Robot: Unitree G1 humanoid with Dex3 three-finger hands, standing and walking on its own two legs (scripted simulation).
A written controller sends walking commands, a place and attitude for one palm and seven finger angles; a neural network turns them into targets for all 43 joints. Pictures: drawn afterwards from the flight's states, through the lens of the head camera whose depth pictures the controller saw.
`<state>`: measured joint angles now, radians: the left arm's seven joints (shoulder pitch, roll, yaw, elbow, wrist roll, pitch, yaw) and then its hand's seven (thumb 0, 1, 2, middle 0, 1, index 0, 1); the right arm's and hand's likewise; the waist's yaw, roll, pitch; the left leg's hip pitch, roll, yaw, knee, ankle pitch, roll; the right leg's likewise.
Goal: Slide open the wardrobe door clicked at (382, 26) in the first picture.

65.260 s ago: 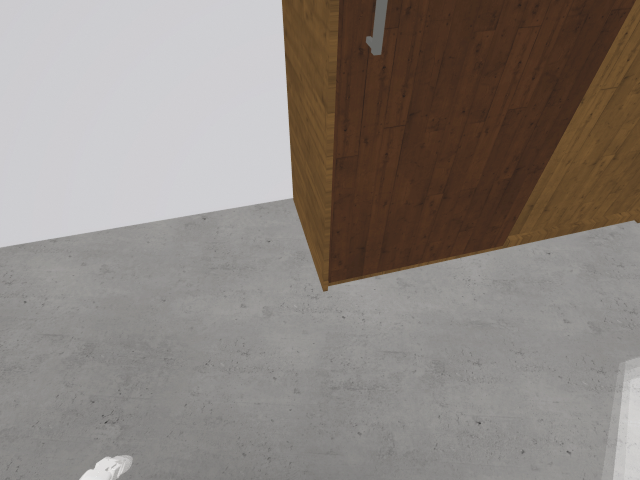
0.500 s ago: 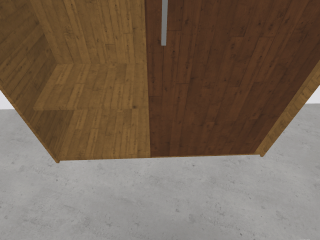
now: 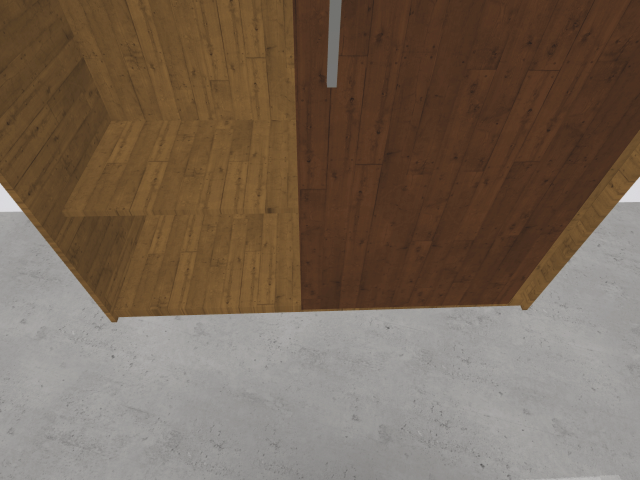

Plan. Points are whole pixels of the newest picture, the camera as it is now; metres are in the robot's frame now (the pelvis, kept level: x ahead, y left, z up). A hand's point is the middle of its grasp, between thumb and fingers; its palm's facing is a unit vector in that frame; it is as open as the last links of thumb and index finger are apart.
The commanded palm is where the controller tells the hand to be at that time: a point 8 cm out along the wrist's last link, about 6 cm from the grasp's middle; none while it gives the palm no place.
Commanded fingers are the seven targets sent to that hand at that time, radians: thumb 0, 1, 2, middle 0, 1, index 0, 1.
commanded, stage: look to check the result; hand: left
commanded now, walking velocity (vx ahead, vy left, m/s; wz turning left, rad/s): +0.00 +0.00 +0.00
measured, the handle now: (333, 20) +0.73 +0.03 +0.23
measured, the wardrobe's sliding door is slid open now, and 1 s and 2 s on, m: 0.65 0.65 0.65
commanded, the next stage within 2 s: stand and wait in 0.26 s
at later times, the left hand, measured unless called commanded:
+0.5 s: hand out of the picture +0.01 +0.16 -0.18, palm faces +0.00 -0.98 -0.17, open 7.4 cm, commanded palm none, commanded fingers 0.00 0.90 0.90 -0.20 -0.30 -0.20 -0.30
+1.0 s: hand out of the picture +0.02 +0.15 -0.18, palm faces +0.00 -0.98 -0.17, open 7.4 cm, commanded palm none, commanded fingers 0.00 0.90 0.90 -0.20 -0.30 -0.20 -0.30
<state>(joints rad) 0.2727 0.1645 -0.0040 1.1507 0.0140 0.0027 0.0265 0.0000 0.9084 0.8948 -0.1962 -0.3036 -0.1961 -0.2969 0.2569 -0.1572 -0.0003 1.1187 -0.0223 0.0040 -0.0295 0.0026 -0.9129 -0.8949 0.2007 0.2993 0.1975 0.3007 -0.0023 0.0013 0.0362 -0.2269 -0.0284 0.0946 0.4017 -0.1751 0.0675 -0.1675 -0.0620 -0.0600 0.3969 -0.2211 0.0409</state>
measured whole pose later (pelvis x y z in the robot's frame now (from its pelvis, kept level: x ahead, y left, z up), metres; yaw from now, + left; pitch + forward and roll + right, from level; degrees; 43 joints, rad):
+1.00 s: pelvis +0.02 -0.02 +0.00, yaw +0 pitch +0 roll +0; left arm 0.25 0.15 -0.01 1.16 0.01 -0.01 0.03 0.00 0.91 0.89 -0.20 -0.30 -0.20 -0.30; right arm 0.24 -0.15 0.01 1.15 -0.02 0.00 -0.04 0.00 -0.91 -0.89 0.20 0.30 0.20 0.30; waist 0.00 -0.01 0.04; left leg -0.18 -0.01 0.09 0.38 -0.20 0.04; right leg -0.12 -0.04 -0.06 0.37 -0.25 0.02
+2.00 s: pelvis +0.03 -0.02 +0.00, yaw +0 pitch -1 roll +0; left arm 0.25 0.17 -0.01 1.16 0.01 -0.01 0.03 0.00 0.91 0.89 -0.20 -0.30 -0.20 -0.30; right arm 0.23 -0.16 0.01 1.15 -0.02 0.00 -0.04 0.00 -0.91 -0.89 0.20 0.30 0.20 0.30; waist 0.00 -0.01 0.04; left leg -0.15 -0.01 0.09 0.36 -0.20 0.04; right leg -0.09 -0.04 -0.06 0.34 -0.24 0.02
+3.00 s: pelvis +0.03 -0.02 +0.00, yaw +0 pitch +0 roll +0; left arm 0.22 0.20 -0.01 1.16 0.01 -0.01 0.02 0.00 0.91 0.89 -0.20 -0.30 -0.20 -0.30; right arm 0.20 -0.19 0.00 1.14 -0.02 0.00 -0.03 0.00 -0.91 -0.89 0.20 0.30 0.20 0.30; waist 0.00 -0.01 0.05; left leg -0.16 -0.01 0.09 0.35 -0.19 0.04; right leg -0.09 -0.04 -0.07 0.33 -0.23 0.02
